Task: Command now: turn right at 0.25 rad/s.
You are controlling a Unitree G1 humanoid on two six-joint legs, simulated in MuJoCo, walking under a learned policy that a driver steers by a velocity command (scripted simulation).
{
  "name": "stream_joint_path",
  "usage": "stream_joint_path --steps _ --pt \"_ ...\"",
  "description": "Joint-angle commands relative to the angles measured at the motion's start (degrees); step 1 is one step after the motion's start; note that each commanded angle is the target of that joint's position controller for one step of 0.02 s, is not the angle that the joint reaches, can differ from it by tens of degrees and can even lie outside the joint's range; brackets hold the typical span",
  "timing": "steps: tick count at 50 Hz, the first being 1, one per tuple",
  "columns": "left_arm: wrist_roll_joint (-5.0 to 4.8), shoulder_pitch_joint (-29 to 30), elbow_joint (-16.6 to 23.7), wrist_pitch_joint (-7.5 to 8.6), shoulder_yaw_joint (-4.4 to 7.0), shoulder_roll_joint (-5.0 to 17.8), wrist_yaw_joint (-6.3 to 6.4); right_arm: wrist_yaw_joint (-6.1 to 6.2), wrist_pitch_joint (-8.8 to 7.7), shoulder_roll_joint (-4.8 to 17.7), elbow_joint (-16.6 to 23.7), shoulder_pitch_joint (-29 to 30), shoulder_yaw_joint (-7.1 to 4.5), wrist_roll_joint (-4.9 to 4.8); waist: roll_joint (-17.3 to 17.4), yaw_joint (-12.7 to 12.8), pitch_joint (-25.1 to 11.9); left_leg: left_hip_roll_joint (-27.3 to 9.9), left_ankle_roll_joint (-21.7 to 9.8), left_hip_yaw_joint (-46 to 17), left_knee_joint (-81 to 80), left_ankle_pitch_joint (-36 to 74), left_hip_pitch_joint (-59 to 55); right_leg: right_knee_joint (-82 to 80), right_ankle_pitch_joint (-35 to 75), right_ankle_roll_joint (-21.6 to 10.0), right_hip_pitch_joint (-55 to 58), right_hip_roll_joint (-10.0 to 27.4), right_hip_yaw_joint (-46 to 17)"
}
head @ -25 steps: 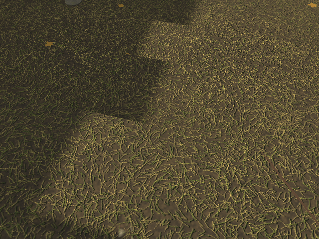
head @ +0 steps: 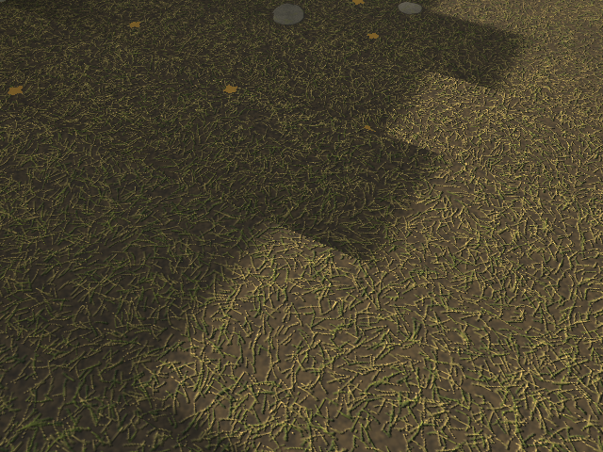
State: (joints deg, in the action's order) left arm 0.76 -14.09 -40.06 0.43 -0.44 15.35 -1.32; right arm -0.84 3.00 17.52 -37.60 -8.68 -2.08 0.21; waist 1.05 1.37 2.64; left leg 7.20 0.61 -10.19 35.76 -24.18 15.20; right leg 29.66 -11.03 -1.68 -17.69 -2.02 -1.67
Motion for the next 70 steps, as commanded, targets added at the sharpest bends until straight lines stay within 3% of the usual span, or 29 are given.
stream_joint_path --steps 1,4,7,13,15,16,17,19,21,23,30,31,32,36,41,42,43,44,45,48,51,57,62,64,66,67,68,69,70 --pt "1.25 -1.57 4.49 5.45 5.81 14.00 -0.88 0.60 -2.88 10.77 2.09 -3.54 -3.44 4.34 -11.97 0.07 -2.23 -1.75 5.15 6.08 13.03 -11.88 5.70 -19.15 -10.57 -14.66 3.17 15.02 -27.72" --pt "1.35 1.30 6.54 8.05 4.54 7.33 0.92 3.99 -3.52 6.25 2.41 -2.79 -1.76 4.87 -6.00 -1.29 -3.26 -5.65 4.66 3.56 26.05 -9.25 9.32 -19.03 -1.37 -14.23 5.73 13.74 -25.53" --pt "0.08 -0.71 6.17 7.47 5.29 8.62 1.12 2.55 -3.40 2.59 2.60 -2.39 -0.39 4.28 -6.07 -0.35 -4.56 -5.93 4.89 8.16 9.06 -7.75 6.25 -18.27 4.91 -13.43 10.25 9.81 -22.32" --pt "1.49 1.66 8.52 3.30 6.08 11.21 -0.83 0.39 -4.67 6.24 -0.43 -11.22 -1.79 0.47 -6.97 -3.01 -7.23 -2.94 -2.47 10.17 -21.16 15.57 -13.57 -13.49 8.49 -12.67 3.08 8.54 -26.09" --pt "1.93 -4.23 7.89 2.80 2.61 2.61 -1.29 0.83 -6.51 12.02 0.34 -16.05 -3.59 -0.12 1.99 -3.27 -10.37 -18.78 -17.61 0.38 -19.70 40.59 -30.45 -3.08 -9.63 -3.80 -13.08 -0.07 -18.85" --pt "3.30 -3.32 11.24 3.54 2.64 1.62 -1.50 1.92 -7.64 15.67 2.58 -12.19 -4.44 2.84 11.06 -1.86 -3.74 -36.16 -30.30 -16.28 -23.89 47.52 -25.65 9.78 -20.54 4.34 -24.96 -5.16 -9.32" --pt "3.61 -3.09 7.65 3.75 4.23 7.11 -1.17 2.40 -8.29 11.28 3.15 -8.19 -3.22 3.43 -1.18 -0.98 -2.76 -35.06 -26.02 -10.22 -26.94 41.89 -21.26 20.65 -18.81 5.54 -22.51 1.49 -8.27" --pt "3.01 -6.34 3.90 3.98 6.24 11.12 -0.04 2.11 -9.12 4.88 7.74 3.89 -1.02 1.64 3.59 2.83 -2.07 -24.45 -16.44 3.85 -26.90 35.13 -14.44 31.85 -11.18 6.83 -17.59 -0.22 -4.60" --pt "4.05 -2.84 4.18 3.81 5.65 9.14 -2.12 3.10 -9.69 5.01 7.26 -1.32 -0.61 1.98 4.27 -0.50 -1.80 -22.67 -12.65 7.00 -29.01 16.05 -15.70 35.38 -2.44 5.67 -19.91 1.14 -4.20" --pt "1.65 1.51 4.62 3.65 4.52 5.79 -3.96 3.09 -9.76 6.77 4.88 -7.52 -0.59 3.76 3.77 -3.82 2.22 -24.37 -10.36 5.87 -30.53 3.62 -21.92 33.90 1.71 5.74 -30.58 2.12 -5.39" --pt "1.14 6.28 2.71 7.05 2.67 4.10 -4.69 0.03 -10.90 5.28 -3.50 -18.50 1.79 6.39 4.32 -5.28 3.83 -25.93 -5.12 14.50 -27.33 15.81 -25.31 28.62 13.03 2.56 -39.80 4.85 -4.65" --pt "-0.23 10.90 3.38 1.23 4.86 6.99 -4.34 0.62 -8.45 7.49 -4.69 -15.35 -1.11 -2.92 0.74 -4.83 4.65 -19.35 -0.36 23.79 -25.56 30.36 -14.75 26.79 12.35 1.30 -28.07 3.57 5.55" --pt "-0.94 12.18 4.95 -1.08 3.89 4.68 -4.41 1.19 -7.72 7.33 -5.31 -16.78 -0.64 -2.29 5.20 -4.97 4.62 -17.71 0.41 25.53 -23.78 38.96 -11.23 26.71 11.10 0.51 -24.21 2.87 8.73" --pt "0.49 10.08 4.43 -3.21 3.61 3.52 -3.81 2.51 -7.23 5.14 -10.06 -21.78 -0.82 1.20 8.60 -3.14 2.68 -22.90 -2.21 24.65 -19.34 49.82 -21.49 28.01 9.01 -5.45 -24.26 4.64 6.54" --pt "1.24 -3.69 -2.86 -3.17 5.49 6.60 -1.31 2.96 -5.80 8.42 -10.92 -13.62 -1.77 1.66 6.26 7.28 -1.42 -25.55 -6.31 28.67 -2.13 74.09 -16.03 21.06 -10.82 -12.55 0.73 -1.05 8.74" --pt "1.53 -12.37 -6.01 -2.99 6.65 8.39 -0.75 2.73 -5.53 9.55 -11.17 -12.45 -2.10 1.34 5.81 10.97 -4.47 -25.94 -7.43 26.77 10.97 73.69 -7.54 18.78 -15.65 -13.53 14.52 -3.02 8.78" --pt "1.38 -17.62 -8.64 -1.92 7.73 9.96 -0.08 2.48 -4.71 7.83 -11.66 -12.79 -2.07 0.91 -5.27 13.43 -5.30 -19.81 -7.54 26.50 35.84 39.66 7.03 3.64 -24.13 -15.01 27.22 -0.70 -0.03" --pt "-0.23 -8.23 -6.49 -0.73 6.51 10.89 0.05 2.16 -5.45 -1.36 -9.22 -15.57 -0.16 1.51 -17.94 3.27 -3.87 -11.64 -6.60 18.49 54.68 -9.39 26.76 6.41 -5.17 -14.78 31.84 12.71 -19.61" --pt "-1.80 -8.94 -4.81 0.72 6.58 12.13 0.29 2.00 -6.93 1.98 -5.54 -10.49 -0.56 0.43 -11.76 6.62 -7.76 -5.67 -5.35 6.99 52.15 -2.92 33.49 -7.17 2.49 -19.30 29.72 19.37 -36.25" --pt "-0.03 -2.33 -7.52 2.79 5.08 6.64 0.44 1.78 -5.80 5.41 -9.14 -10.27 -2.48 -0.59 -1.89 -1.52 7.77 -13.68 -3.71 0.62 35.91 6.57 26.13 -11.69 -2.55 -13.98 8.10 19.28 -18.54" --pt "1.48 -4.97 -9.84 4.96 5.36 8.16 0.73 0.06 -2.27 2.59 -11.71 -12.87 -2.42 2.11 -4.30 -1.78 6.34 -13.73 -3.70 3.00 30.82 15.02 23.32 -10.80 6.20 -10.63 6.32 16.97 -8.72" --pt "-0.17 -6.45 -14.64 8.31 3.54 3.13 3.27 -4.35 -3.85 -1.75 -10.90 0.56 -2.07 0.18 -3.18 -1.43 7.05 -10.33 -7.46 13.12 3.24 58.52 8.64 -10.54 -10.42 -3.96 -3.84 8.43 11.23" --pt "1.44 -13.82 -17.49 6.76 2.92 5.58 3.87 -2.66 -3.47 0.42 -9.18 7.62 -2.19 2.70 -0.83 1.09 11.13 -7.70 -10.70 20.39 -4.14 48.89 17.86 1.38 21.74 -2.25 17.69 12.08 15.26" --pt "1.22 -14.14 -18.01 5.10 2.68 6.80 5.30 -1.76 -3.12 2.00 -10.56 0.68 -2.64 3.98 -2.73 -2.71 6.09 -5.41 -10.83 23.07 -7.41 43.69 8.84 16.29 44.68 -1.13 22.33 12.77 16.73" --pt "1.93 -8.84 -17.23 3.49 2.76 6.16 6.07 -1.02 -2.84 5.75 -17.71 -20.54 -4.49 3.37 -5.00 -12.10 -2.18 -6.87 -13.92 19.69 -8.46 41.33 -11.17 44.60 50.41 -0.98 16.32 13.63 14.38" --pt "0.76 0.98 -15.13 3.37 3.92 7.23 4.99 -0.60 -3.02 7.97 -20.67 -30.97 -6.17 2.40 4.62 -20.85 -4.13 -9.51 -20.34 13.57 -17.15 45.53 -24.23 74.31 22.52 -0.06 4.97 4.81 15.53" --pt "1.48 7.56 -12.03 3.64 3.35 3.84 3.73 -0.17 -3.25 11.20 -22.14 -32.60 -6.50 0.97 11.86 -20.60 0.99 -10.42 -20.33 13.23 -12.00 50.96 -32.89 88.70 -26.42 -1.53 -17.98 -1.98 13.50" --pt "0.83 0.76 -6.66 5.02 2.69 3.35 3.55 -0.35 -4.40 14.21 -23.17 -33.42 -6.02 1.73 13.15 -11.06 -4.59 -18.39 -21.69 -0.37 3.62 72.34 -51.01 82.83 -26.70 -1.11 -38.11 1.76 4.36" --pt "0.84 -0.11 -5.78 5.63 1.81 3.59 3.14 -0.13 -4.05 9.91 -22.26 -32.11 -5.20 1.26 1.52 -10.23 -11.36 -20.69 -25.09 -10.86 -0.29 53.88 -54.48 76.53 -21.40 -1.33 -42.98 4.38 0.71"
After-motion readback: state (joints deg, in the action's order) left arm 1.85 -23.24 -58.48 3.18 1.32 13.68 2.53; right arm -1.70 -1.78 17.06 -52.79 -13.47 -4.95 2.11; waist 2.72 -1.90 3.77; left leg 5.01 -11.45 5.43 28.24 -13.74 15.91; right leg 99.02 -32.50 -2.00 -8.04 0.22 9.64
